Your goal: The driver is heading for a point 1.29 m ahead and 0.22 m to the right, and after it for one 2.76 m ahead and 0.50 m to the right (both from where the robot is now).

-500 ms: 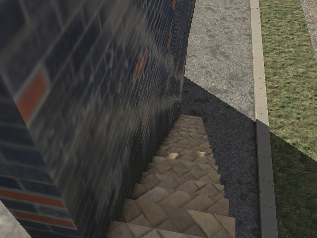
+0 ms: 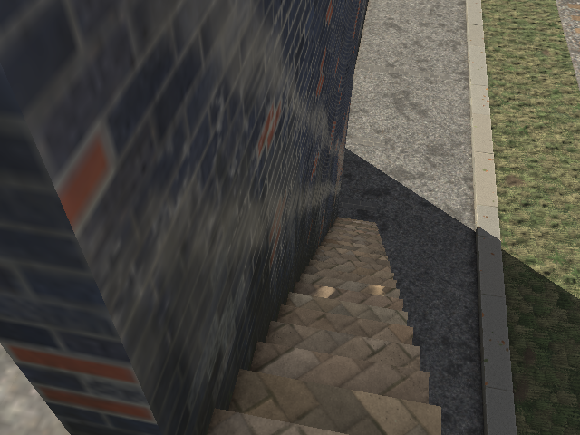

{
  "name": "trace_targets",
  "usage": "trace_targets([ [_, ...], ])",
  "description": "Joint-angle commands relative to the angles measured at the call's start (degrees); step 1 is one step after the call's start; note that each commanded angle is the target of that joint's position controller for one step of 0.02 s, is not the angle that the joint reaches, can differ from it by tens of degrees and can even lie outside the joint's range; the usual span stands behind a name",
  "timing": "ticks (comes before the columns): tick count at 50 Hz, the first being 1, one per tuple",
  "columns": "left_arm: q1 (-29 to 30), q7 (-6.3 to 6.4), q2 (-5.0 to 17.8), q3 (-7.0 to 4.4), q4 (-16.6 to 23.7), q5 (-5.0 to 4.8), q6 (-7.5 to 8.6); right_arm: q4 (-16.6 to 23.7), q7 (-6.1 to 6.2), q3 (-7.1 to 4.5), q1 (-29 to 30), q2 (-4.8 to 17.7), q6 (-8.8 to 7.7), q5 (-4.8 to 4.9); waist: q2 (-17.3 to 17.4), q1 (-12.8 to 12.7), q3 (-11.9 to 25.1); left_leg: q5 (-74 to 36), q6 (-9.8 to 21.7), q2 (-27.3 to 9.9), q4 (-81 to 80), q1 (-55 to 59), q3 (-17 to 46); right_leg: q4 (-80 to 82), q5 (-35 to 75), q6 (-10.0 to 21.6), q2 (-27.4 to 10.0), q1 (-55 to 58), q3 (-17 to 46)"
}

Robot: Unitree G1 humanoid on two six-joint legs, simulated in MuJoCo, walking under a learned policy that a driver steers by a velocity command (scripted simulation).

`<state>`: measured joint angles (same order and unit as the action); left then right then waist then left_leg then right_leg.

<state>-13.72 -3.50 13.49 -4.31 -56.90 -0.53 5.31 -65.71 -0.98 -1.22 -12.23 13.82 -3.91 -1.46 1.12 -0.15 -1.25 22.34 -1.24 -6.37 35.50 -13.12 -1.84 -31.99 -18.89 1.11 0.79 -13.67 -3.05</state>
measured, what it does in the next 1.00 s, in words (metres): walks ahead: right foot, then left foot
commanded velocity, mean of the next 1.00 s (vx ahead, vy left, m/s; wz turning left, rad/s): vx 0.17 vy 0.04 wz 0.00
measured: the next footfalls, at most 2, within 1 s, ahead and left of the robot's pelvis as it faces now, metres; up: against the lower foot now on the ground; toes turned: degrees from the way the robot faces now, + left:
right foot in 0.20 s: +0.07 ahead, -0.12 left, +0.00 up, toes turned -4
left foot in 0.58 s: +0.32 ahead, +0.08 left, +0.00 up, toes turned +6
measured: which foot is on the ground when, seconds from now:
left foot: down 0.00-0.20, up 0.22-0.56, down 0.58-0.96, up 0.98-1.00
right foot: down 0.00-0.06, up 0.08-0.18, down 0.20-0.60, up 0.62-0.94, down 0.96-1.00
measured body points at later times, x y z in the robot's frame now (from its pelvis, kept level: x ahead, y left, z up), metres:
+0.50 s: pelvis +0.14 -0.03 +0.00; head +0.15 -0.01 +0.45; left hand +0.04 +0.15 -0.15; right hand +0.30 -0.22 -0.12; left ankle +0.26 +0.10 -0.70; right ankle +0.03 -0.12 -0.73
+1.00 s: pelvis +0.17 +0.00 +0.00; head +0.18 -0.03 +0.45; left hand +0.26 +0.24 -0.13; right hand +0.27 -0.24 -0.15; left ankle +0.27 +0.08 -0.72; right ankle +0.16 -0.09 -0.73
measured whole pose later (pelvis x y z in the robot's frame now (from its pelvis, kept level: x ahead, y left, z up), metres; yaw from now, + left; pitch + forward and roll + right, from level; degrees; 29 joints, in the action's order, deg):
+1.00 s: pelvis +0.17 +0.00 +0.00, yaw +1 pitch -1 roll +3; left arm -11.4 1.5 11.0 1.2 -47.1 1.3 -7.0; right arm -54.5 2.0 -1.1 -9.9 12.2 1.6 0.3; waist 0.5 -1.7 -1.4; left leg 13.5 2.8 3.7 31.4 -23.5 -6.2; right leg -36.2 -20.1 3.9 0.3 -15.7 0.7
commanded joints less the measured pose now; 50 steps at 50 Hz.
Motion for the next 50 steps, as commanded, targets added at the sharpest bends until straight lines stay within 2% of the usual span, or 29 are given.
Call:
trace_targets([
  [1,0.5,2.25,5.4,-1.44,3.7,0.85,0.52,2.7,1.54,-2.18,-1.1,7.1,-1.78,-1.47,1.4,0.9,-5.8,14.9,9.3,-3.5,-12.7,-3.9,6.4,9.6,-15.6,5.2,-4.1,-4.0,5.9],
  [5,3.9,4.02,1.3,-0.41,6.0,1.06,0.93,1.4,2.56,-3.14,-8.7,8.0,-3.05,-0.81,10.6,4.0,-5.0,7.6,17.9,-16.2,-21.1,12.6,25.4,-5.1,-3.5,1.3,-0.5,-16.6,-1.1],
  [7,3.5,4.25,1.1,-0.51,5.7,1.21,1.07,1.6,2.89,-3.17,-8.8,8.1,-2.27,-1.14,8.4,2.8,-6.2,2.2,16.4,-16.2,-20.7,11.7,22.8,-2.8,-4.0,1.9,-1.3,-13.9,-1.8],
  [9,-5.8,3.99,0.3,-0.69,2.4,1.19,2.53,5.4,1.97,-3.43,1.9,9.8,-0.51,-3.04,6.4,-4.0,-4.2,-0.4,12.9,-9.1,-15.1,-4.9,12.5,3.8,8.7,3.2,0.5,9.6,-4.0],
  [10,-14.5,3.54,2.5,-1.51,-0.6,1.66,3.48,6.0,1.48,-2.82,2.9,7.3,-0.45,-4.53,2.5,-7.2,-1.6,-2.5,10.9,-4.6,-5.2,-12.4,6.7,3.1,9.1,4.3,0.1,19.9,-2.4],
  [11,-24.6,3.64,9.1,-2.6,-3.5,1.96,4.33,9.0,0.61,-1.14,4.5,0.3,-0.79,-5.53,-11.7,-9.4,3.7,2.4,4.3,5.6,19.4,-23.4,-2.2,11.0,16.3,14.4,-12.4,30.2,18.7],
  [12,-32.4,2.48,9.2,-1.53,-3.9,3.14,4.62,10.9,0.0,-1.15,5.5,-0.9,-2.6,-3.38,-14.6,-12.9,0.7,14.6,4.2,9.7,29.1,-36.5,9.3,18.3,22.0,21.6,-22.1,33.9,35.0],
  [13,-28.9,1.41,5.3,0.14,-4.3,3.85,4.72,12.2,0.56,-1.53,7.6,0.3,-3.4,-1.98,-9.1,-10.3,-7.3,9.3,6.6,6.1,34.6,-42.3,16.3,19.2,16.2,19.6,-25.2,31.1,31.4],
  [14,-22.8,0.28,1.6,1.48,-2.8,3.65,3.99,10.9,1.38,-2.72,6.3,4.0,-3.3,-1.44,-4.2,-7.3,-7.3,4.8,7.5,4.4,39.5,-40.3,14.0,18.9,13.2,17.2,-23.1,26.8,25.7],
  [15,-18.2,-0.2,0.2,2.31,-1.2,3.35,3.5,10.1,1.31,-3.17,2.0,4.2,-3.03,-1.72,-2.8,-4.1,-5.4,1.5,8.5,3.8,39.5,-36.1,12.5,19.4,14.9,15.9,-20.8,22.6,20.7],
  [17,-12.9,0.63,-1.3,3.01,0.4,3.36,1.84,8.7,-0.27,-1.58,-3.4,-2.4,-1.56,-3.51,-2.2,0.2,-6.6,-7.3,7.8,0.2,36.3,-31.2,9.9,20.0,26.7,13.3,-17.5,13.7,12.3],
  [19,-8.2,1.95,-2.8,3.56,3.1,2.33,1.42,10.5,-1.45,-0.88,-1.3,-4.5,-0.17,-3.17,-2.3,1.2,-4.0,-11.3,4.6,-0.9,22.7,-20.9,3.3,21.5,25.0,9.5,-9.9,4.5,3.8],
  [21,-12.0,2.88,-1.5,3.49,1.9,1.42,1.68,15.2,-1.41,0.87,7.8,-7.0,0.69,-1.69,-4.4,-1.3,-4.6,-14.0,-0.3,0.7,9.7,-12.2,-1.5,22.8,25.4,10.2,-7.6,-3.3,1.0],
  [24,-15.9,0.54,1.4,3.01,1.3,3.6,1.41,16.5,-1.41,0.64,6.2,-1.8,0.16,-2.16,-4.3,-1.7,-3.5,-14.6,1.8,1.6,9.3,-12.3,-0.6,20.2,32.9,13.2,-14.1,3.1,4.4],
  [25,-14.6,-0.2,1.6,2.72,2.1,3.2,1.28,15.4,-1.65,0.45,3.8,-1.0,0.34,-2.36,-1.7,-0.8,-4.4,-16.1,2.6,0.5,4.6,-13.8,1.0,16.7,42.3,11.6,-14.6,6.5,4.0],
  [26,-10.3,2.71,8.7,1.31,2.1,0.0,-0.79,15.7,0.15,-1.21,6.6,1.9,0.76,0.41,2.5,1.5,-4.2,-14.7,3.5,7.1,-0.7,-12.0,-6.2,11.3,47.9,8.6,-13.7,8.9,4.3],
  [27,-14.7,4.41,9.2,1.2,1.0,-1.0,-2.11,14.5,1.03,-0.96,4.4,0.0,0.73,0.98,1.2,-0.2,-1.6,-15.4,4.7,9.0,-4.1,-6.7,-7.1,5.6,55.9,6.8,-14.0,11.1,4.3],
  [28,-12.6,5.63,9.1,1.3,0.7,0.46,-3.54,10.9,1.01,-1.26,-5.6,0.4,0.41,1.27,-2.5,3.8,1.6,-22.8,6.9,8.5,-4.4,1.7,-4.5,-3.6,61.2,6.0,-15.7,10.1,3.1],
  [29,-8.2,6.17,8.9,1.31,3.7,0.44,-4.47,9.7,1.48,-2.68,-11.0,4.8,-0.18,1.62,-4.1,6.6,1.3,-47.5,7.5,4.5,-10.5,9.3,-0.6,-15.9,63.6,4.0,-12.2,3.2,3.6],
  [30,-13.4,5.55,2.3,2.48,4.7,-0.62,-4.78,10.1,1.63,-4.05,-10.5,9.4,-0.57,2.45,4.7,2.6,11.9,-83.9,15.9,-7.7,-6.3,25.7,7.4,-33.3,21.5,0.4,-3.5,-8.4,-0.3],
  [31,-14.8,5.5,-0.4,2.91,3.8,-2.53,-5.05,10.2,2.16,-3.18,-9.4,5.0,-0.45,5.04,9.9,2.6,17.9,-101.1,23.4,-14.1,-7.0,25.3,14.5,-42.8,-18.3,-1.6,1.8,-12.1,2.4],
  [33,-10.7,6.44,-0.1,2.43,4.4,0.16,-6.93,11.9,2.61,-1.43,-0.9,0.9,-0.66,3.77,0.1,-0.8,8.1,-73.6,21.4,-11.5,-12.1,10.6,9.7,-40.7,-17.0,-1.4,-2.9,-14.3,6.9],
  [35,-6.3,7.25,1.2,2.02,6.1,1.05,-9.19,12.5,3.71,-0.85,3.2,0.0,-0.13,2.47,-1.0,-3.4,2.7,-58.3,17.7,-7.2,-15.8,-1.1,5.2,-34.9,-10.8,-0.8,-4.1,-10.4,7.1],
  [40,-5.8,7.09,1.0,3.28,8.0,1.74,-13.7,13.9,3.53,0.21,4.6,2.9,0.44,1.05,1.3,-5.0,8.7,-40.5,15.9,-6.7,-18.7,-9.3,4.5,-28.2,-3.0,0.2,-0.7,-0.9,4.1],
  [46,-4.4,5.61,3.8,3.59,11.2,1.82,-14.03,14.2,3.32,-0.2,3.8,4.1,3.85,1.27,4.1,-4.0,5.5,-11.6,11.4,-5.3,-21.7,-10.2,9.1,-8.7,-7.9,3.4,-0.4,4.0,2.6],
  [47,-5.2,5.22,3.3,3.76,11.2,1.73,-13.39,13.2,3.31,-0.59,2.1,4.1,4.53,1.84,2.3,-4.6,2.9,-9.6,8.5,-3.3,-19.0,-10.0,8.2,4.8,-2.3,4.3,-2.0,5.1,5.4],
  [48,-3.5,4.75,5.6,3.91,11.5,3.15,-11.92,12.6,3.23,-0.82,-2.4,1.9,5.56,2.77,-9.3,-1.4,2.7,-7.1,4.4,1.8,-10.2,-10.0,4.5,15.8,3.7,6.9,-12.7,5.5,19.9],
  [49,1.1,4.79,9.8,3.17,13.6,1.48,-11.02,13.7,2.99,-1.5,-2.9,3.4,6.14,1.96,-12.6,-1.2,-0.7,3.8,1.8,7.7,-1.9,-11.0,1.1,18.8,20.1,14.1,-24.8,-4.2,30.1],
  [50,3.3,5.05,12.6,2.36,13.9,1.96,-9.98,13.0,2.73,-1.32,-1.7,3.5,7.04,1.38,-12.1,-1.5,-1.5,2.8,1.8,6.9,8.0,-2.9,4.5,20.3,20.2,18.4,-25.2,-14.8,29.2],
])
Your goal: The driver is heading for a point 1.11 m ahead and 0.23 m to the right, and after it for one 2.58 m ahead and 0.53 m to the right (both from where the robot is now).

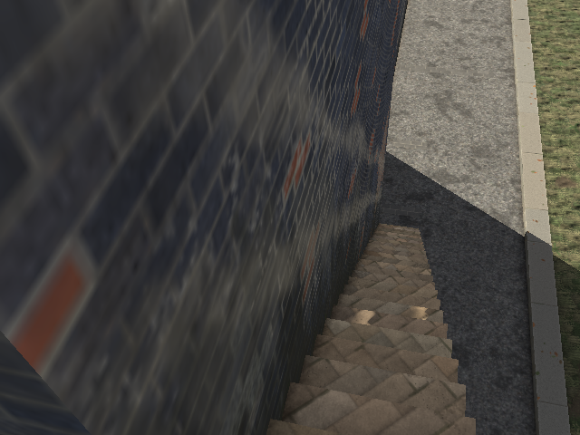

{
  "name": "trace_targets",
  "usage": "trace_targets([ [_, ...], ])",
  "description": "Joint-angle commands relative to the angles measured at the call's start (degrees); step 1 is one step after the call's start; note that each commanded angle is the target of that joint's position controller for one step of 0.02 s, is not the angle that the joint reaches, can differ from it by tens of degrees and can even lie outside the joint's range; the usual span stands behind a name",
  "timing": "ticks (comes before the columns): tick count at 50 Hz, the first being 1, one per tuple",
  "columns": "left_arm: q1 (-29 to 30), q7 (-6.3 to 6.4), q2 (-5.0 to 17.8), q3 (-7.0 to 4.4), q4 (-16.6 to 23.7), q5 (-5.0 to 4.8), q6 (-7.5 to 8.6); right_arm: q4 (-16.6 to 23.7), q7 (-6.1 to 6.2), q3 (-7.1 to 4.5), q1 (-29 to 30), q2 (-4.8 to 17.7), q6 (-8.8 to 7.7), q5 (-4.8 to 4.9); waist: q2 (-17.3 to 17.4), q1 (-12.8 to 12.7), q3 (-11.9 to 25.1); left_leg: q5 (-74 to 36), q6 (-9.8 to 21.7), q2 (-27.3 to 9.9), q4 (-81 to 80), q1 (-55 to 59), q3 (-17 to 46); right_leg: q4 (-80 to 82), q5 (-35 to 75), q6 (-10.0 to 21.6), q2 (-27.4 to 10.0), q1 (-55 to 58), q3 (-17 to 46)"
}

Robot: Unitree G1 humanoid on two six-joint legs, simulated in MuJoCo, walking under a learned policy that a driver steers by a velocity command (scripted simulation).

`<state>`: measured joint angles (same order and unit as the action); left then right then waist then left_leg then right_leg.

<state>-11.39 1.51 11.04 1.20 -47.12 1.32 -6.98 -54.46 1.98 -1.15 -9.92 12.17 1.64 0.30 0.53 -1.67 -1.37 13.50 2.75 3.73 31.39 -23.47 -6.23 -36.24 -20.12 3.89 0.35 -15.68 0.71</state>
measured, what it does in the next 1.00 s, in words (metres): walks backwards, turning right: left foot, then right foot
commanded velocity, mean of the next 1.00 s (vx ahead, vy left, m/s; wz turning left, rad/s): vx -0.05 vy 0.06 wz -0.30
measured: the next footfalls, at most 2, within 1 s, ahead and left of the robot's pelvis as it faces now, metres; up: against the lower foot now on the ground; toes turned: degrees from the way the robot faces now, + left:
left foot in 0.28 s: -0.03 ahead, +0.16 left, +0.00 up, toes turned -2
right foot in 0.66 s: -0.11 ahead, -0.04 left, +0.00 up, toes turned -9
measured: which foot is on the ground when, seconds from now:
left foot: up 0.00-0.26, down 0.28-0.66, up 0.68-1.00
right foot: down 0.00-0.40, up 0.42-0.64, down 0.66-1.00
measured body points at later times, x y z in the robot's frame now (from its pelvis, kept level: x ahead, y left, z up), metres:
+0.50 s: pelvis -0.09 +0.05 +0.01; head -0.08 +0.05 +0.46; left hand +0.02 +0.33 -0.11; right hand -0.03 -0.22 -0.12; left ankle -0.07 +0.16 -0.73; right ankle -0.08 -0.06 -0.69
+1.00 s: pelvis -0.14 +0.08 +0.01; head -0.11 +0.06 +0.46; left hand +0.09 +0.28 -0.08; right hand -0.10 -0.21 -0.11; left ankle -0.14 +0.25 -0.66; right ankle -0.15 -0.03 -0.73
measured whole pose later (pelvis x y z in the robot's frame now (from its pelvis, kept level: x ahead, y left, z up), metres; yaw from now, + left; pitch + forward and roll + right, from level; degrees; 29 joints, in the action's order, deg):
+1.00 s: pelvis -0.14 +0.08 +0.01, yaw -20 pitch +6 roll +2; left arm -10.6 -0.3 14.8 -0.4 -38.7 0.7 6.5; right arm -39.1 2.5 -1.9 -13.3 16.5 1.4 -3.4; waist 0.1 -2.9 1.8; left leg 24.9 -7.8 -0.9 57.9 -28.8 1.7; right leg -30.2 -12.2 1.7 3.8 -23.3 10.3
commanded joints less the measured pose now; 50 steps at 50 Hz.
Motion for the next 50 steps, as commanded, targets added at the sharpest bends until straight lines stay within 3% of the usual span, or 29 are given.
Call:
trace_targets([
  [1,5.2,-0.05,12.7,-2.41,4.4,0.86,3.2,2.2,-0.81,-1.31,-2.0,5.0,1.62,0.05,-8.1,1.9,-0.6,7.8,-2.0,-2.2,16.3,9.8,10.1,25.0,21.2,14.9,-21.7,-12.9,20.7],
  [2,7.4,-0.02,9.0,-0.9,3.9,1.07,4.12,3.6,-0.8,-1.29,1.7,4.3,1.42,0.79,-4.0,3.8,-1.3,7.1,-1.6,-1.4,11.4,7.0,9.3,24.0,20.6,10.0,-16.7,-8.4,15.1],
  [3,7.8,0.29,8.0,-0.42,3.6,0.84,4.77,3.0,-0.83,-1.19,1.4,4.1,1.39,0.11,-5.2,3.9,-0.3,5.8,-1.8,-1.3,10.0,6.3,8.2,21.5,27.1,7.6,-14.3,-3.0,11.9],
  [4,6.6,0.45,7.9,-0.31,3.2,0.49,5.0,2.2,-0.9,-1.12,0.1,4.3,1.41,-0.58,-5.8,3.4,0.9,6.6,-2.3,-0.9,8.9,5.4,7.7,18.9,35.3,6.8,-13.0,2.5,10.0],
  [8,-0.8,0.47,11.1,-1.53,0.2,-1.04,4.56,1.6,-0.73,-0.76,-0.7,4.7,0.84,0.87,-8.2,0.2,4.7,5.9,-3.0,-1.1,-6.1,5.5,7.6,14.5,40.7,5.8,-13.3,15.6,11.3],
  [10,-0.7,-0.07,13.6,-2.59,0.0,-1.31,4.28,0.9,-0.73,-0.93,-3.0,5.4,0.98,0.53,-8.2,0.5,4.6,0.6,-3.1,-1.4,-9.6,9.3,7.6,14.7,36.7,5.4,-13.5,12.8,12.1],
  [13,1.9,-0.42,13.3,-3.47,1.0,-2.18,3.48,-0.6,0.39,-0.86,-5.8,6.5,0.5,-0.11,-8.2,0.6,4.8,-2.8,-2.2,-3.4,-11.1,16.2,8.6,16.5,22.1,3.2,-13.4,5.8,13.9],
  [15,1.9,-0.88,11.6,-3.59,1.6,-1.63,3.06,-0.7,0.65,-1.49,-5.0,9.0,-0.41,-0.22,-7.0,-1.9,3.7,-1.5,-1.2,-4.2,-9.1,17.7,8.9,18.4,17.1,1.7,-11.0,0.1,13.0],
  [18,7.2,-1.19,11.3,-4.25,2.6,-0.51,1.82,0.2,0.24,-1.87,-8.0,8.7,-1.0,-0.42,-6.4,-0.3,-0.1,10.2,-0.1,-5.6,-15.6,9.3,10.9,16.5,2.1,-1.1,-6.1,-1.5,8.1],
  [20,6.9,-1.31,9.8,-4.18,2.9,-0.73,1.37,2.6,0.31,-2.91,-5.8,11.4,-1.02,-0.69,3.4,-0.9,-3.3,19.5,2.1,-8.5,-21.3,4.6,14.9,9.2,2.9,-2.0,-1.3,-3.7,3.6],
  [21,5.6,-1.33,10.6,-4.47,2.3,-0.75,1.07,5.0,0.64,-3.11,-2.5,11.2,-1.33,-0.55,9.2,-1.2,-2.2,18.9,4.3,-10.9,-23.5,2.5,17.2,-2.0,2.3,-1.3,2.4,-2.9,-0.6],
  [22,3.8,-1.25,11.2,-4.99,1.9,-0.62,0.73,7.1,0.78,-3.01,-0.8,10.7,-1.64,-0.81,11.3,-1.3,-1.7,16.2,7.9,-14.8,-23.7,-1.2,18.0,-14.1,-3.3,-0.7,3.1,-2.6,-1.7],
  [23,3.3,-1.21,12.1,-5.58,1.8,-0.96,0.38,8.4,1.05,-2.68,-0.6,9.4,-2.03,-1.28,8.8,-1.2,-2.0,8.7,10.8,-17.5,-23.2,-2.4,17.8,-23.0,-7.4,-0.3,2.4,-4.4,0.1],
  [25,2.8,-2.4,11.0,-5.23,2.5,-0.89,0.75,10.1,0.9,-2.43,0.9,8.8,-2.16,-1.11,3.2,-2.4,0.2,-4.0,10.9,-18.5,-19.4,5.4,15.5,-24.2,-6.8,0.1,-1.1,-9.0,2.9],
  [27,2.0,-2.18,8.9,-4.03,2.4,0.41,1.64,9.9,0.69,-2.59,-1.6,8.1,-2.48,-1.25,3.0,-0.7,2.7,-8.5,10.1,-17.7,-15.1,12.6,12.8,-15.6,-8.3,1.1,-2.9,-8.8,1.0],
  [29,2.3,-1.81,8.8,-3.62,3.6,0.47,1.59,9.4,0.71,-2.89,-3.4,8.8,-1.65,-1.34,6.1,0.8,4.2,-12.9,9.5,-16.9,-12.4,15.6,11.4,-7.5,-10.7,1.4,-2.1,-5.5,-1.6],
  [31,-0.7,-1.2,9.0,-3.67,3.9,0.07,1.68,9.0,0.73,-2.93,-4.1,8.6,-1.07,-1.13,6.4,-0.5,5.0,-17.9,8.3,-15.3,-8.3,15.3,8.7,3.6,-4.0,1.4,-0.4,-0.6,-3.9],
  [32,-1.6,-1.22,9.9,-3.65,3.8,0.26,2.08,8.5,0.8,-3.32,-5.1,8.8,-0.73,-1.05,3.5,-1.2,3.7,-14.3,5.3,-13.6,-5.2,12.7,6.5,13.2,4.1,1.6,-0.4,2.6,-2.3],
  [33,-1.0,-1.0,14.5,-4.73,5.1,0.56,2.45,9.0,0.98,-3.1,-7.2,7.8,-0.84,-0.76,-4.7,0.2,1.7,-2.4,1.2,-8.9,2.4,4.7,2.3,19.2,8.8,2.4,-6.6,6.3,10.4],
  [34,-2.5,-0.74,22.0,-6.59,6.1,0.06,2.74,13.1,1.06,-2.27,-2.5,4.9,-0.42,-0.55,-18.2,-1.2,-1.7,14.3,-2.8,-0.4,8.9,-8.7,-0.8,20.6,26.8,9.7,-19.9,4.9,30.2],
  [35,-5.2,-0.42,19.9,-6.44,6.2,1.32,2.99,13.4,0.72,-2.23,-0.9,6.1,0.3,-1.14,-14.4,-2.6,-1.6,19.8,-3.3,-1.7,22.0,-8.8,5.1,19.2,39.7,14.7,-23.4,4.3,32.3],
  [36,-4.5,0.13,18.3,-6.24,6.7,1.26,4.11,14.2,1.2,-2.87,0.6,6.7,1.08,0.44,-8.1,-1.2,-1.5,16.1,-3.9,-1.7,28.5,-8.0,6.6,18.2,38.5,15.3,-20.0,2.3,26.2],
  [37,-7.6,-1.78,13.5,-6.18,7.7,3.12,9.51,14.4,2.33,-3.75,-0.8,9.7,0.06,-2.43,-13.8,-5.7,3.7,19.0,-6.7,0.6,46.3,-18.3,15.4,19.3,26.4,17.3,-16.9,8.0,27.0],
  [38,-4.2,-2.49,10.2,-4.87,8.8,3.43,12.05,14.9,3.19,-3.74,0.5,9.0,-1.26,-4.3,-9.1,-3.5,2.2,15.6,-6.7,0.8,52.2,-23.4,19.9,17.3,22.3,13.0,-15.7,8.2,23.9],
  [39,-0.7,-3.08,9.4,-4.45,9.7,3.13,13.22,15.6,3.38,-3.21,0.3,8.0,-2.28,-4.82,-4.2,-1.6,2.9,11.7,-6.8,0.6,53.0,-22.9,20.2,16.6,21.6,11.7,-14.5,4.9,21.4],
  [40,2.9,-3.43,10.7,-4.37,10.6,2.33,13.49,15.5,2.72,-3.2,-2.0,9.1,-2.93,-5.21,-2.1,0.7,3.9,8.8,-7.1,-1.1,51.5,-20.3,17.7,17.1,19.9,10.6,-13.5,2.0,20.0],
  [42,4.6,-3.58,11.2,-4.06,11.5,1.22,13.36,16.1,2.49,-3.24,-5.4,9.3,-3.23,-4.42,-3.5,2.1,5.9,6.0,-8.8,-2.0,55.6,-15.8,12.7,16.5,16.7,10.9,-11.1,-2.6,19.2],
  [46,1.8,-1.76,11.3,-3.49,11.4,-0.45,14.71,18.7,1.71,-1.16,-4.2,5.1,-1.98,-3.62,-5.1,-0.4,6.1,5.4,-12.1,-4.9,35.8,-12.3,7.0,14.5,18.1,9.8,-8.1,-0.6,19.1],
  [50,-0.1,-1.09,14.1,-4.77,12.3,-1.23,13.88,19.1,-0.75,0.49,-4.4,4.2,-0.15,-3.52,-8.8,-2.7,7.8,16.8,-9.4,-3.8,14.5,-6.1,5.8,12.4,18.2,10.5,-10.4,3.2,27.8],
])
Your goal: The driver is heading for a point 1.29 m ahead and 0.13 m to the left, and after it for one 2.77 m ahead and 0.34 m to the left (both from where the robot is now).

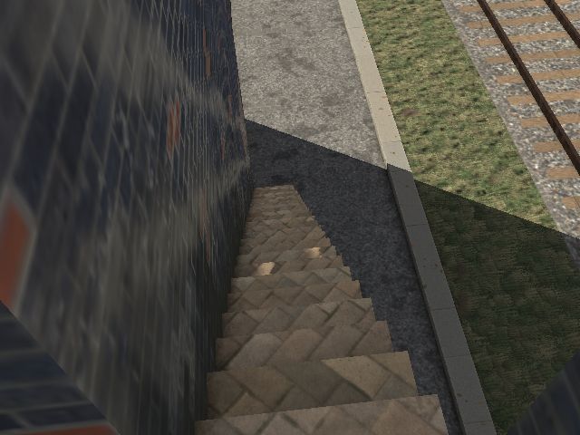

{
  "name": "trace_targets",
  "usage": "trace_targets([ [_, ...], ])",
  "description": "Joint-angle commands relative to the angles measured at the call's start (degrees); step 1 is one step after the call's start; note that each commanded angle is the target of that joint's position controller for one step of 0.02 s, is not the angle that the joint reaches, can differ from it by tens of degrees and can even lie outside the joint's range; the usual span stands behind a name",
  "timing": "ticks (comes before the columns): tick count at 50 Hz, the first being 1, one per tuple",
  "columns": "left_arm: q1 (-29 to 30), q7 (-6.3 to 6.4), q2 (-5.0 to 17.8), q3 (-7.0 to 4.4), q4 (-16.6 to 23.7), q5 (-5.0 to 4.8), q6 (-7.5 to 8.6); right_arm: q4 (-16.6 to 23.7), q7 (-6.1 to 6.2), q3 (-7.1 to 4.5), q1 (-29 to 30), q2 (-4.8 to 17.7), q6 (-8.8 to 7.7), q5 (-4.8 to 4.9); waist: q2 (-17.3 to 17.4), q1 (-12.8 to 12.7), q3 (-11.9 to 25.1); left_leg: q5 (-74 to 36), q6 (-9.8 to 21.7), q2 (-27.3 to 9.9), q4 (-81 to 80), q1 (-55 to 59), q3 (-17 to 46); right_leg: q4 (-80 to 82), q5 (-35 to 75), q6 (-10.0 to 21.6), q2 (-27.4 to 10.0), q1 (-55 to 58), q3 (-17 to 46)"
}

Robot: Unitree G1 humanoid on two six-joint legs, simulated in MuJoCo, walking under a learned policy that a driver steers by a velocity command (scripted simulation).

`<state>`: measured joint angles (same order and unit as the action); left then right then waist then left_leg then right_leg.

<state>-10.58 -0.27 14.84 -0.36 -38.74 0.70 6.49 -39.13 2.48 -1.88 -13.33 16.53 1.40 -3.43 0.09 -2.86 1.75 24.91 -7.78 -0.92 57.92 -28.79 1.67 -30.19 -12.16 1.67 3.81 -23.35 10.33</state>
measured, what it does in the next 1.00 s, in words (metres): walks ahead: left foot, then right foot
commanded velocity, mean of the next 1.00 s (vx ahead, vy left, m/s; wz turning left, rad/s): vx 0.45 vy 0.00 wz -0.08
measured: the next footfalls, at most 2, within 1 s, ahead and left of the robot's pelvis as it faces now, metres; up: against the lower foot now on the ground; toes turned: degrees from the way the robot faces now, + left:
left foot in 0.10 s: -0.01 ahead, +0.15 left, +0.00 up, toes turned -6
right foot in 0.66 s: +0.24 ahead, -0.11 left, +0.00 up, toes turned -8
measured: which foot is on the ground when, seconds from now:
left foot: up 0.00-0.08, down 0.10-0.66, up 0.68-1.00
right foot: down 0.00-0.10, up 0.12-0.64, down 0.66-1.00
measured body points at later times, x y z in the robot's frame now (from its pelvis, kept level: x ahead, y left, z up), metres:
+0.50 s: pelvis +0.07 +0.04 +0.00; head +0.09 +0.05 +0.45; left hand +0.28 +0.23 -0.11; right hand -0.01 -0.19 -0.13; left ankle -0.05 +0.15 -0.74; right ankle +0.20 -0.13 -0.68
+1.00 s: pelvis +0.26 -0.05 -0.03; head +0.28 -0.05 +0.42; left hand +0.20 +0.17 -0.18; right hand +0.38 -0.25 -0.17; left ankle +0.43 +0.13 -0.64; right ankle +0.20 -0.11 -0.74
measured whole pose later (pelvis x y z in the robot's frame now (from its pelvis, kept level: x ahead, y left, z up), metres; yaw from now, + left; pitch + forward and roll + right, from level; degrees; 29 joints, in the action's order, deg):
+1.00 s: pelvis +0.26 -0.05 -0.03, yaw +0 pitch +6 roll -2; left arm -27.3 1.7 8.2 2.0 -58.5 5.5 6.4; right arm -50.9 -6.6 1.4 -10.5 10.4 -4.7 -6.6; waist 2.5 -2.7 4.5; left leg -10.9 5.4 -5.1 68.1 -58.7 6.8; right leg -40.9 -27.0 5.1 3.2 -20.1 -10.8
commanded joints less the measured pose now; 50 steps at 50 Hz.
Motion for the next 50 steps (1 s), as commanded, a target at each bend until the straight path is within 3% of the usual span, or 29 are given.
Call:
trace_targets([
  [1,-0.7,0.76,10.5,-3.43,4.2,-0.24,-0.19,3.3,-1.71,1.28,-1.7,0.5,-0.26,0.85,-8.6,-2.3,5.6,3.3,2.1,2.1,-17.3,0.4,-2.8,6.3,11.2,13.3,-14.3,12.4,20.5],
  [4,-2.0,1.37,9.7,-3.1,1.9,-0.47,-2.32,3.4,-2.52,0.17,-4.2,3.4,-2.96,3.04,-7.3,0.9,8.0,-13.2,9.3,3.5,-36.3,13.1,-2.9,3.5,11.7,12.2,-11.8,8.9,22.5],
  [5,-5.4,1.98,6.7,-2.17,0.5,-0.48,-2.83,3.2,-2.07,-1.29,-6.5,6.7,-3.68,2.69,-4.5,1.5,9.5,-23.7,15.1,-2.3,-37.3,22.6,1.5,-2.7,3.1,7.8,-7.4,3.5,17.5],
  [6,2.5,0.18,1.7,-0.9,4.1,0.84,-2.57,-0.3,-3.24,0.38,-14.5,3.6,-6.51,-0.86,10.5,6.2,8.6,17.3,23.4,-15.7,-36.2,33.1,25.6,-25.2,-16.8,0.2,2.1,-24.3,9.0],
  [7,2.0,-0.77,-0.9,0.04,4.4,3.4,-2.23,0.3,-3.64,-0.04,-9.3,5.6,-7.79,-2.96,12.5,5.2,-2.2,36.5,28.7,-23.7,-48.1,31.3,45.1,-34.8,-13.0,-2.1,1.3,-46.0,7.6],
  [8,1.0,-0.03,1.1,-0.16,2.0,3.68,-2.04,1.7,-3.78,0.13,-2.0,5.3,-8.62,-1.29,6.6,2.5,-5.9,32.5,26.2,-23.4,-50.1,26.3,43.3,-38.8,-5.3,-3.5,-1.9,-46.9,6.3],
  [10,-1.2,2.11,3.6,-1.13,-0.7,2.89,-1.87,0.7,-4.22,1.48,0.2,0.6,-10.11,1.8,4.5,1.4,-1.3,14.8,21.9,-15.1,-45.3,22.3,26.7,-46.4,1.2,-4.4,-3.9,-39.0,1.5],
  [11,-0.8,2.01,2.8,-0.51,-0.7,3.53,-1.6,-0.1,-3.55,2.28,-0.1,-0.5,-10.48,1.31,3.8,1.3,-1.2,9.1,20.9,-13.2,-45.0,18.7,21.7,-48.2,3.6,-4.0,-5.3,-35.9,-0.3],
  [13,0.2,0.79,4.0,-0.92,-1.0,1.9,-1.58,-1.5,-2.59,1.78,-5.0,1.5,-10.26,0.01,4.6,4.2,-1.9,-4.4,21.3,-10.3,-45.0,19.4,14.8,-45.0,7.7,-4.7,-5.6,-33.3,-2.7],
  [19,3.9,-0.64,1.7,-0.7,-0.6,1.25,-0.86,-8.8,-4.72,0.24,-16.8,4.1,-9.04,-0.31,5.7,6.8,-0.9,-49.9,24.2,-12.9,-43.9,30.8,7.0,-27.2,12.5,-5.8,-6.4,-33.1,-6.9],
  [20,15.8,0.29,1.3,-1.15,6.2,-6.39,-3.79,-8.3,-3.9,-2.61,-15.8,6.2,-5.78,13.4,-10.6,10.9,-3.7,-35.2,16.4,-7.3,-41.9,29.5,0.8,-17.0,15.5,-5.7,-8.3,-29.1,-12.7],
  [21,17.1,0.53,-1.5,-0.03,7.3,-7.4,-5.25,-9.2,-3.42,-2.48,-17.6,6.8,-4.44,13.02,-4.4,11.4,-3.6,-30.7,15.3,-7.6,-44.2,26.3,2.9,-13.0,16.1,-6.5,-6.7,-24.8,-13.9],
  [22,7.9,-1.73,-6.5,2.38,3.2,3.43,-3.66,-11.8,-4.84,0.76,-20.2,2.0,-6.58,-0.94,18.5,7.1,-2.6,-42.8,23.4,-13.1,-46.1,27.5,8.1,-13.8,17.1,-4.1,-8.4,-26.4,-9.5],
  [23,4.8,-2.31,-2.1,0.54,2.2,3.66,-2.8,-12.1,-5.02,-0.01,-19.9,1.2,-7.82,-1.98,11.4,6.6,-3.9,-52.5,25.7,-16.4,-44.7,32.2,9.4,-14.1,13.6,-3.3,-8.5,-30.3,-6.8],
  [25,7.9,-3.27,0.5,-0.5,2.1,2.25,-1.99,-12.1,-4.82,-0.41,-16.7,2.0,-8.77,-1.26,4.3,6.4,-1.0,-52.4,24.2,-14.8,-42.0,34.2,6.1,-10.2,13.3,-0.9,-7.1,-29.5,-9.6],
  [30,11.9,-2.33,0.2,0.01,1.2,2.04,-1.67,-13.5,-3.78,-0.31,-13.9,5.4,-8.11,-0.72,5.2,4.4,0.6,-50.4,18.7,-13.2,-38.3,28.3,2.9,-12.9,-1.5,1.7,-5.5,-16.5,-12.4],
  [31,7.9,-2.08,1.0,-0.38,0.2,2.16,-1.43,-13.3,-4.11,-0.12,-12.3,7.1,-8.03,-0.58,6.5,1.8,2.1,-54.3,18.2,-12.1,-35.5,21.8,1.5,-11.3,-3.2,2.2,-2.8,-4.2,-15.5],
  [33,-16.5,-0.79,8.1,-3.56,-9.2,0.85,-0.37,-13.4,-5.37,0.66,-11.6,7.9,-8.61,-2.3,-2.6,-7.3,9.4,-44.8,13.6,-3.7,-7.5,-4.3,-3.4,-7.4,11.4,7.2,-3.4,35.4,-10.1],
  [34,-24.8,-0.41,15.0,-6.26,-5.8,-5.66,-2.35,-11.1,-0.99,-0.75,-18.6,1.3,-6.38,9.78,-6.4,-5.7,14.9,6.5,8.9,6.2,16.0,-11.3,-5.9,-4.3,37.4,10.8,-24.3,44.0,14.8],
  [35,-25.4,0.03,10.9,-4.79,-7.8,-1.36,-2.69,-11.7,-0.74,-0.49,-23.9,-0.3,-5.44,5.82,-12.5,-4.2,17.9,12.3,12.0,5.0,26.2,-16.4,4.3,-0.4,39.6,17.6,-27.8,43.4,24.0],
  [36,-20.2,0.03,6.0,-4.26,-6.9,0.07,-2.03,-10.2,-0.35,-1.79,-17.6,2.0,-4.09,4.7,-6.3,-2.9,9.4,6.8,13.4,2.1,25.7,-16.3,5.8,3.0,33.0,16.8,-24.4,31.3,18.7],
  [37,-13.5,-1.74,5.4,-2.62,-9.1,2.87,0.04,-6.9,-3.92,2.51,-4.7,-1.4,-7.56,-1.7,-10.6,-3.6,3.2,-1.0,12.7,0.2,36.6,-27.5,8.5,5.8,4.4,17.1,-22.3,21.3,19.0],
  [38,-8.0,-1.69,-0.8,-1.23,-7.9,2.38,0.41,-8.0,-4.66,2.14,-5.2,-1.8,-7.66,-2.65,-3.1,-0.5,3.2,-10.0,13.1,-2.1,30.3,-26.6,10.6,7.1,-7.2,15.4,-21.0,14.3,15.2],
  [40,-3.8,-0.94,-5.6,0.91,-6.9,2.1,0.32,-9.4,-5.88,3.33,-7.5,-4.4,-7.18,-1.91,-3.7,3.6,1.9,-15.6,12.0,-5.0,21.4,-21.0,8.2,11.0,-2.0,12.0,-18.8,3.8,7.1],
  [45,-12.1,0.38,1.3,-0.38,-13.1,5.89,-0.22,-12.6,-10.29,2.82,-9.4,-4.2,-5.92,-3.56,-2.3,5.4,1.8,-25.4,10.6,-4.3,22.4,-21.0,2.8,2.8,13.4,9.8,-14.5,-4.2,-6.2],
  [46,-13.4,0.17,0.9,0.12,-14.6,6.06,-0.53,-12.1,-10.33,2.04,-7.5,-2.4,-5.73,-2.48,-1.7,5.4,-0.1,-25.4,10.3,-4.1,27.9,-25.1,4.5,2.8,15.3,7.8,-16.2,-4.5,-5.5],
  [47,-14.2,1.23,-3.8,1.53,-15.7,5.42,0.18,-11.2,-9.47,2.52,-5.8,-2.8,-6.33,-2.93,-0.2,3.6,-1.8,-31.3,12.7,-5.1,16.2,-35.6,10.8,3.2,13.6,6.6,-17.3,5.1,-4.4],
  [49,-22.9,2.78,-5.2,2.94,-21.0,5.03,0.79,-10.2,-8.97,2.79,0.7,-3.5,-6.42,-3.65,-3.3,1.8,-1.6,-36.5,14.3,-8.1,10.0,-46.9,12.0,-1.7,12.7,5.6,-19.9,16.2,-2.7],
  [50,-17.8,3.89,-6.5,3.91,-17.8,4.07,1.94,-9.4,-9.03,2.2,4.9,-1.3,-6.82,-2.97,3.3,1.3,-0.2,-53.6,15.5,-7.4,-7.9,-29.9,6.0,-4.3,5.5,3.9,-14.3,2.9,-12.2],
])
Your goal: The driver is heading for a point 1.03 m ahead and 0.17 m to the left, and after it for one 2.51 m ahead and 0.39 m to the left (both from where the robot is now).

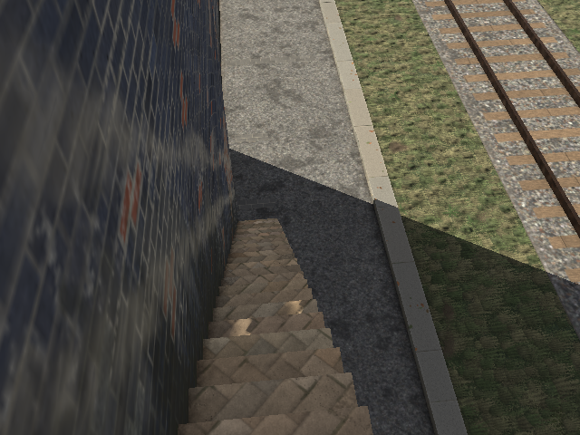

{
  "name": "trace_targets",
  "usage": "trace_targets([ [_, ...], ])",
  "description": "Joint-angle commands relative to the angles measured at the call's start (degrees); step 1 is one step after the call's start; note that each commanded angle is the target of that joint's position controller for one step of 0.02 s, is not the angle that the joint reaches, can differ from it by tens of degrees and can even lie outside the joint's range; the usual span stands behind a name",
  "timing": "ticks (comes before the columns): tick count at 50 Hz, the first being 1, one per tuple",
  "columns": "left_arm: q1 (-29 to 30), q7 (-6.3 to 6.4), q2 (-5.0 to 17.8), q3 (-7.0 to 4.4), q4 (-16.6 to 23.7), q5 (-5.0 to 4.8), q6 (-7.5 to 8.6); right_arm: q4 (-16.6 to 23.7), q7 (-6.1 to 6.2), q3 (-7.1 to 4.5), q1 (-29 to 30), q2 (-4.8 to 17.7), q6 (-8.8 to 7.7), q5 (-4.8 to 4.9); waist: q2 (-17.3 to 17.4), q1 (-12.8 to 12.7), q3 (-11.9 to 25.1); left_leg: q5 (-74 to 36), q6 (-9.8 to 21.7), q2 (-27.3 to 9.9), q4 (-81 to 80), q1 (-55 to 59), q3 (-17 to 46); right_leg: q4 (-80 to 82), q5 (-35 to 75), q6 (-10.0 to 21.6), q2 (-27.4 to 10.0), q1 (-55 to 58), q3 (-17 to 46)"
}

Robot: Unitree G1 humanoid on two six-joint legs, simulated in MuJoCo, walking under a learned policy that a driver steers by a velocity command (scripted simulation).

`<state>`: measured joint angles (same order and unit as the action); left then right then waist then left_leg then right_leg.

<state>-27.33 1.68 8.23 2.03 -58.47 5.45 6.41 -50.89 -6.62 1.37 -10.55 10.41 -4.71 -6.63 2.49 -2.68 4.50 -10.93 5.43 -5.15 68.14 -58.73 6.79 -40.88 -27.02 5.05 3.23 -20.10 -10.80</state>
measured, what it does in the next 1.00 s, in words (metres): goes down, turning left: left foot 0.21 m lower, then right foot 0.22 m lower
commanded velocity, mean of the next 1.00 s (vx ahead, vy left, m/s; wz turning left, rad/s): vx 0.46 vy -0.03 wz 0.43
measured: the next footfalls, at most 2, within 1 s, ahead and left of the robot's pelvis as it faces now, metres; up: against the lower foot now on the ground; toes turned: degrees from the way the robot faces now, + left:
left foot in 0.30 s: +0.21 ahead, +0.15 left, -0.21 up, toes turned +14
right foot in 0.66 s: +0.46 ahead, -0.02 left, -0.43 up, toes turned +18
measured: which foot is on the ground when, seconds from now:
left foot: up 0.00-0.28, down 0.30-0.68, up 0.70-0.94, down 0.96-1.00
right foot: down 0.00-0.28, up 0.30-0.64, down 0.66-1.00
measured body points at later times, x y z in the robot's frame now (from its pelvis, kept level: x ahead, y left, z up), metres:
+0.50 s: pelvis +0.25 +0.06 -0.22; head +0.27 +0.06 +0.23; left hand +0.33 +0.32 -0.33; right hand +0.26 -0.17 -0.37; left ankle +0.17 +0.14 -0.92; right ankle +0.37 -0.06 -0.85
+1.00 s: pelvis +0.47 +0.07 -0.45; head +0.43 +0.07 +0.00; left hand +0.32 +0.24 -0.62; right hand +0.67 -0.09 -0.57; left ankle +0.49 +0.21 -1.13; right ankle +0.42 -0.03 -1.14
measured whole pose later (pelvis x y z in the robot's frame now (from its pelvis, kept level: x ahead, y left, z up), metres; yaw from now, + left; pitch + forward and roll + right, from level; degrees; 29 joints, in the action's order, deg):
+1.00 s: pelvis +0.47 +0.07 -0.45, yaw +24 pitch -4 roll -1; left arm -24.6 0.5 10.6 0.3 -61.5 0.3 -2.9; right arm -56.3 2.9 -0.1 -9.4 9.7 -1.7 -1.9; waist -1.7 -3.9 1.2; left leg 12.2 0.3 -2.7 57.4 -30.4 -0.2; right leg -51.3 -36.2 3.9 2.0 -11.6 -6.8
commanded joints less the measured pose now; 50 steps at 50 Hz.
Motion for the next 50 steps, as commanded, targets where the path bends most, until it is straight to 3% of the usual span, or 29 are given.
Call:
trace_targets([
  [1,-2.2,1.4,2.4,1.93,1.1,0.25,2.68,1.9,-0.88,-1.36,2.5,4.1,0.01,0.42,-7.1,2.4,-3.1,-24.3,0.7,-1.4,-13.8,15.5,-3.9,7.5,18.5,1.2,-11.9,-13.2,6.3],
  [8,-3.5,2.1,7.7,1.86,2.4,-1.87,1.58,3.6,-0.74,-1.37,3.6,5.1,1.05,-0.42,-6.0,0.4,-7.2,-13.4,-1.6,1.2,-27.0,25.2,-11.2,-10.6,13.1,0.7,-16.6,-5.5,9.8],
  [11,-6.1,1.37,9.8,0.68,1.1,-2.87,-2.29,7.5,0.37,0.1,9.3,3.6,0.51,0.39,-4.7,-5.9,-11.4,5.0,-1.6,-2.5,-54.2,16.5,-6.9,-10.6,19.0,5.1,-22.2,15.6,22.0],
  [12,-2.5,-0.39,12.9,0.62,2.2,2.31,-2.06,4.5,2.04,-0.47,-8.1,4.2,0.71,-1.81,-10.2,2.0,-6.0,-8.0,-0.8,-0.7,-34.7,36.1,-10.2,-20.5,34.5,5.3,-23.8,4.3,21.3],
  [13,-1.6,-0.68,5.5,1.37,0.4,-1.08,-2.74,0.5,2.77,-2.86,-11.8,8.9,0.0,0.33,2.3,0.3,-6.1,-6.7,1.5,-4.5,-60.4,33.8,-6.3,-33.2,27.4,-0.5,-20.6,12.5,17.3],
  [14,1.3,-2.23,9.6,0.88,-0.3,-0.88,-4.48,-2.5,3.21,-4.4,-24.4,9.7,0.39,1.22,5.5,8.4,-3.1,-15.0,1.1,1.8,-70.7,55.3,-16.2,-52.5,18.6,-0.7,-11.2,6.1,8.1],
  [15,-4.9,-4.66,10.1,-0.2,-1.9,1.97,-4.84,-5.2,4.6,-7.49,-33.2,15.0,1.54,0.91,14.2,8.3,1.5,-27.6,6.4,-0.9,-53.6,81.5,-10.0,-76.7,-14.6,-5.3,-5.1,-19.6,3.5],
  [16,-2.4,-7.1,5.8,0.78,3.0,1.57,-4.19,-5.1,4.23,-9.02,-36.7,21.1,1.55,1.98,12.5,7.5,12.0,-51.3,12.6,-5.8,-31.5,101.0,-1.3,-85.5,-18.2,-7.4,-4.1,-37.0,5.1],
  [18,17.8,-6.47,7.7,1.46,15.8,-3.91,-0.15,-5.3,3.62,-8.15,-38.7,14.4,-0.65,1.97,3.2,15.0,13.1,-37.7,18.9,-16.5,-30.5,107.8,8.7,-82.4,-24.0,-11.5,-7.8,-62.4,8.6],
  [19,18.9,-4.98,5.6,1.85,18.9,-4.96,1.34,-4.1,3.52,-5.96,-31.9,9.8,-1.83,2.61,-1.4,10.7,3.9,-21.9,18.6,-21.9,-33.3,89.0,16.9,-74.8,-17.4,-10.3,-10.8,-66.7,17.4],
  [21,7.0,-3.12,5.7,2.05,14.6,-0.01,0.47,-1.1,3.54,-0.32,-15.4,-2.3,-2.42,1.31,-13.7,0.8,-5.6,-4.1,10.4,-14.3,-36.8,47.0,7.2,-38.6,10.3,-5.4,-15.8,-46.9,21.6],
  [22,-0.8,-4.38,8.0,0.33,8.5,1.42,-0.91,2.8,4.19,0.13,-8.4,-1.2,-3.09,3.38,-13.3,-2.4,-7.5,5.9,7.4,-2.5,-35.3,20.7,-4.3,-18.7,37.1,-4.0,-13.1,-18.9,16.0],
  [23,-2.2,-6.24,5.6,-0.27,6.9,1.81,-2.55,5.7,3.61,-1.62,-4.7,5.5,-3.33,2.36,-3.4,-4.7,-9.6,15.5,5.8,6.8,-34.2,0.4,-10.8,-20.8,48.1,-1.7,-7.3,3.5,9.0],
  [24,-3.2,-9.04,3.9,0.1,7.7,1.81,-3.72,5.1,3.62,-2.79,-5.0,10.2,-3.98,1.96,3.5,-6.4,-8.4,12.3,6.7,5.7,-33.5,-6.4,-8.0,-33.1,48.0,-2.1,-4.4,11.7,4.4],
  [25,-1.3,-9.31,6.2,-0.51,9.0,2.9,-3.68,7.3,4.8,-2.09,-4.0,9.0,-4.51,1.58,-3.2,-3.7,-7.2,21.2,4.9,7.3,-25.9,0.7,-5.6,-22.0,57.1,-2.4,-7.1,3.8,12.6],
  [28,12.1,-5.89,11.3,-0.65,13.3,-0.04,-2.01,4.4,6.76,-1.37,-22.6,4.3,-4.13,4.58,-5.8,8.4,-6.3,34.7,4.4,2.7,-9.6,37.0,7.5,12.9,61.2,-3.4,-10.8,-20.4,18.4],
  [29,14.3,-5.55,9.0,0.13,12.8,-0.8,-2.71,4.5,5.64,-0.77,-23.0,5.8,-2.4,3.28,-1.5,8.6,-7.1,38.6,5.5,1.9,-11.7,32.2,11.0,15.8,62.8,-3.4,-11.1,-13.5,17.5],
  [30,13.5,-5.45,9.2,-0.23,13.0,-1.65,-3.41,6.2,4.91,-0.94,-21.7,7.4,-1.25,2.52,-0.1,8.1,-9.4,42.5,6.6,1.6,-11.3,27.7,15.3,15.8,58.6,-3.6,-10.4,-8.0,15.9],
  [32,-7.0,-4.61,13.1,-2.93,7.8,1.05,-3.44,12.2,2.94,-0.27,-10.1,8.9,-1.01,1.58,1.4,-3.9,-8.5,27.6,5.4,1.2,1.8,9.3,15.5,-1.4,54.1,-3.7,-7.9,16.2,13.5],
  [33,0.0,-3.74,7.8,-2.38,11.1,-4.34,-4.65,2.9,8.45,-3.38,-14.5,7.9,2.02,12.33,2.1,-3.6,-2.0,27.8,2.8,8.4,15.0,14.2,-4.0,16.1,52.8,-2.4,-12.1,26.0,16.6],
  [34,-4.3,-4.51,11.8,-3.2,9.1,-7.06,-5.38,5.4,10.6,-4.32,-14.9,9.8,3.48,8.61,-15.4,-1.8,-3.7,42.4,0.9,11.9,36.3,17.6,-6.9,26.4,77.5,3.0,-13.2,22.5,14.7],
  [35,-8.0,-3.84,16.3,-4.64,6.6,-4.94,-4.96,5.6,10.86,-4.16,-19.7,8.6,2.75,10.45,-25.8,2.4,8.0,73.2,-3.0,15.3,60.7,-6.8,-8.9,-3.2,103.7,8.0,-20.8,50.4,20.0],
  [38,-9.9,-2.3,11.2,-3.78,4.9,-3.6,-6.84,5.5,11.85,-1.71,-5.6,4.5,1.16,6.07,-8.9,-3.3,-2.8,56.4,-1.1,9.2,49.5,-15.3,-2.3,4.0,51.0,7.6,-20.1,28.8,23.0],
  [40,-4.3,-0.24,13.3,-4.07,2.5,-2.49,-5.91,3.8,10.63,-1.15,-5.0,2.6,2.39,5.97,-11.3,1.8,-7.4,42.4,-2.7,2.5,36.7,-11.0,5.9,10.6,26.9,13.3,-29.5,12.4,35.2],
  [42,8.4,-0.89,0.8,0.22,3.4,-3.0,-5.34,-0.7,9.95,-1.44,-7.2,1.2,2.99,5.21,-6.5,8.9,-12.3,15.9,-6.6,1.3,5.5,9.1,-0.4,9.7,18.1,7.3,-18.5,-11.2,24.3],
  [43,11.9,-1.06,2.4,-0.28,4.3,-5.76,-5.72,-0.3,9.37,-1.07,-2.9,-0.3,3.68,4.62,-4.5,8.3,-9.5,5.4,-6.4,2.1,-10.8,31.8,-8.5,16.9,17.9,4.1,-14.2,-23.2,17.6],
  [45,16.1,-1.71,11.8,-2.5,2.7,-6.9,-6.08,-6.2,9.13,-1.82,-11.3,0.5,5.61,3.35,-13.3,11.2,-5.0,4.4,-5.5,4.7,0.6,50.5,-12.2,14.7,27.2,5.4,-14.4,-27.5,16.5],
  [49,8.8,-0.45,13.0,-3.78,1.3,-4.23,-8.45,-4.5,9.87,-3.63,-1.8,9.5,1.48,4.79,-7.8,2.6,-14.3,14.9,-5.1,-0.9,-24.3,29.0,-2.6,5.6,18.6,5.5,-13.9,3.6,26.0],
  [50,-3.5,-0.35,9.8,-3.6,1.2,-4.76,-10.05,-8.3,9.58,-4.77,-9.3,13.7,1.23,6.39,11.1,-0.5,-10.3,14.4,-2.5,-3.0,-28.9,40.3,-1.1,-0.2,7.6,2.8,-4.3,-1.8,16.1],
])
Keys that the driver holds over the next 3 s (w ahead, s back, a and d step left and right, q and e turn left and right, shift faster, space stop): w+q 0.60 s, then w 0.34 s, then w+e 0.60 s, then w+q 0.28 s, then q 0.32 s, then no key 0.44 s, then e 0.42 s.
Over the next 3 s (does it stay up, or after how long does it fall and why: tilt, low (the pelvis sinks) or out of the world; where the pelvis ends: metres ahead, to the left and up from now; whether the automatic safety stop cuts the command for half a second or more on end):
stays up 1.40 0.19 -1.29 its command is cut before an obstacle after 0.7 s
